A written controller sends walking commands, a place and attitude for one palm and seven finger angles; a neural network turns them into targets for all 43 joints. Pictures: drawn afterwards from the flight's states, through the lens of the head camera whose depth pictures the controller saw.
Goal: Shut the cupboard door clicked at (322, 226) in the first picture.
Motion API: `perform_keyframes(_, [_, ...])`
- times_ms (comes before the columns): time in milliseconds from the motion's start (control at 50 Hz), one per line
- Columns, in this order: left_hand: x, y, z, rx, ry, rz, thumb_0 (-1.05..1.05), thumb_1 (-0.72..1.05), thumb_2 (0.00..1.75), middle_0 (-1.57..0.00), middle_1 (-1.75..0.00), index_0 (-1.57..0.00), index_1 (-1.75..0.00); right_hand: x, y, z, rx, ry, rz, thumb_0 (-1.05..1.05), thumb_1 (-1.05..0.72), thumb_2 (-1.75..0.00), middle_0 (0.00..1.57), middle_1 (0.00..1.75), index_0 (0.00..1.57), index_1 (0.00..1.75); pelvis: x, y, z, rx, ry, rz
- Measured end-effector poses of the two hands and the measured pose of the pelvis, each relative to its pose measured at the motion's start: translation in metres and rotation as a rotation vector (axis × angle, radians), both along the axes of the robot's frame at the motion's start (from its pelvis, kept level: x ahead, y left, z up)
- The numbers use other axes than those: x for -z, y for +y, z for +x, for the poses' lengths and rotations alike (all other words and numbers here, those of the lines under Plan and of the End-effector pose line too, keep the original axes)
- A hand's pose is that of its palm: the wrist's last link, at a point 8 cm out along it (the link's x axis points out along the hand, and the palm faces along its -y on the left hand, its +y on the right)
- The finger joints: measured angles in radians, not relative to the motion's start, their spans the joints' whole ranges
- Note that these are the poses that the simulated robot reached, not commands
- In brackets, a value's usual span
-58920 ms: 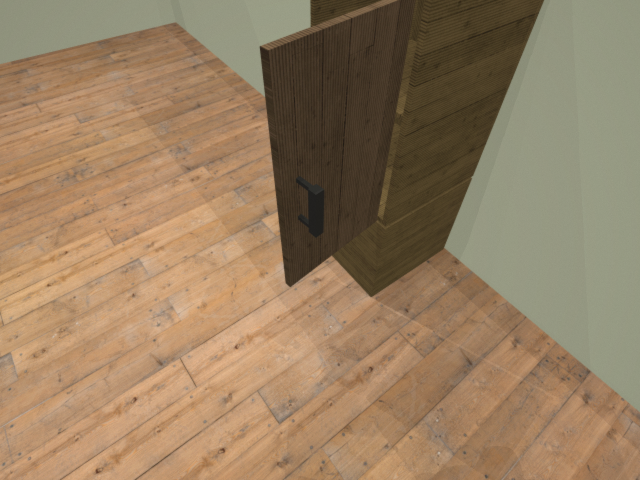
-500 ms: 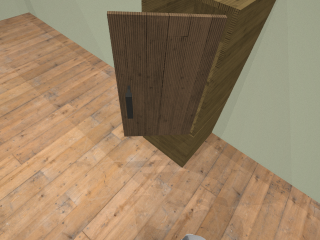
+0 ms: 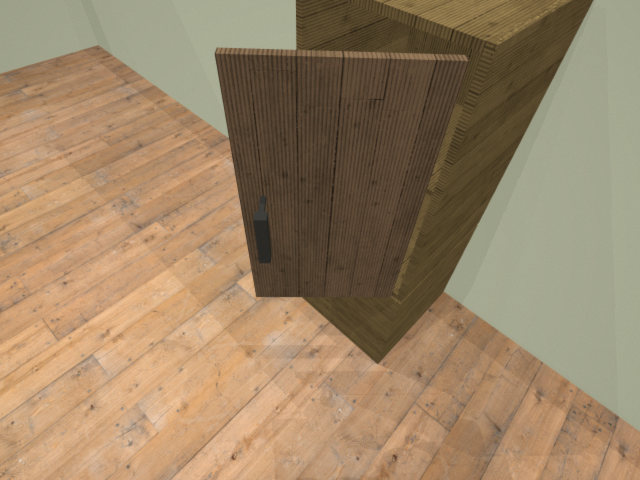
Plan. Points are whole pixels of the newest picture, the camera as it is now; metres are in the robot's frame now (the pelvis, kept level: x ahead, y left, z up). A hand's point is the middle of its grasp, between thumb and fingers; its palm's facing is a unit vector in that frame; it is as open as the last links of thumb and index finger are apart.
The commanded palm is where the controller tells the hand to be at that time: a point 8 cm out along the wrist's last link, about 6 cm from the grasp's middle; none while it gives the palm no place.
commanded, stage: look again from close up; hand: left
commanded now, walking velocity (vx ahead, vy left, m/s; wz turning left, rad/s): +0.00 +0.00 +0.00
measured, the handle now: (264, 230) +0.54 +0.13 -0.07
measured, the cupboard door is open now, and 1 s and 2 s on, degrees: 45 45 45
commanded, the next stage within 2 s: shuffle to correct the standing spot in 0.02 s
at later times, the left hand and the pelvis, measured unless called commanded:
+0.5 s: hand out of the picture -0.02 +0.15 -0.19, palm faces +0.07 -0.98 -0.17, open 7.4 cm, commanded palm none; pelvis +0.02 -0.02 -0.01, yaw +2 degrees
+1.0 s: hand (232, 460) +0.18 +0.14 -0.18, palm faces +0.03 -0.97 -0.24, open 7.3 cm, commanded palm none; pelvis +0.10 -0.07 -0.01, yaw +2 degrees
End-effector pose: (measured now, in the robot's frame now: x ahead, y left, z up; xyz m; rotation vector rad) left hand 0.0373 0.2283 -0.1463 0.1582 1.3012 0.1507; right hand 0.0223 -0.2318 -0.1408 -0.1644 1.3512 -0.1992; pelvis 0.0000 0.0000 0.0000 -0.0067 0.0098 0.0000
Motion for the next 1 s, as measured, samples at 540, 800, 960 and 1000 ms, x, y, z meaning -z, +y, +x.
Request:
perform_keyframes(540, [0.013,-0.028,-0.057,-0.103,0.165,-0.038,0.0,0.91,0.9,-0.2,-0.3,-0.2,-0.3,0.012,-0.005,-0.038,0.001,0.192,0.028,0.0,-0.91,-0.89,0.21,0.3,0.2,0.3,0.012,-0.021,0.022,-0.05,0.0,-0.01])
perform_keyframes(800, [0.021,-0.036,0.004,-0.041,0.179,-0.086,0.01,0.91,0.9,-0.2,-0.3,-0.2,-0.3,0.0,-0.007,0.023,0.013,0.048,-0.002,0.0,-0.91,-0.89,0.21,0.3,0.2,0.3,0.009,-0.024,0.058,-0.019,0.009,-0.006])
perform_keyframes(960, [-0.004,-0.038,0.113,0.006,-0.033,0.012,0.02,0.94,0.9,-0.19,-0.3,-0.2,-0.3,0.004,-0.046,0.033,0.039,0.134,0.03,0.0,-0.9,-0.89,0.21,0.3,0.21,0.3,0.005,-0.06,0.09,-0.033,0.015,-0.024])
perform_keyframes(1000, [-0.001,-0.044,0.134,0.012,-0.084,0.04,0.01,0.93,0.9,-0.19,-0.3,-0.2,-0.3,0.015,-0.064,0.041,0.04,0.145,0.031,0.0,-0.9,-0.89,0.21,0.3,0.21,0.3,0.015,-0.074,0.101,-0.04,0.015,-0.008])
